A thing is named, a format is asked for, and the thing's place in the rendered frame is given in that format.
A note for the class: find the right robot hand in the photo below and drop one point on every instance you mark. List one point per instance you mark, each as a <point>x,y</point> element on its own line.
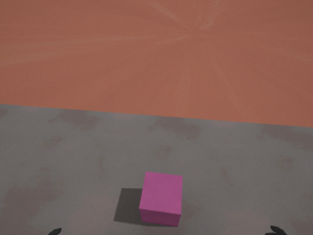
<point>276,229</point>

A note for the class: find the carton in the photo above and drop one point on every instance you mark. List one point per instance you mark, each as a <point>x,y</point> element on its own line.
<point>161,199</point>

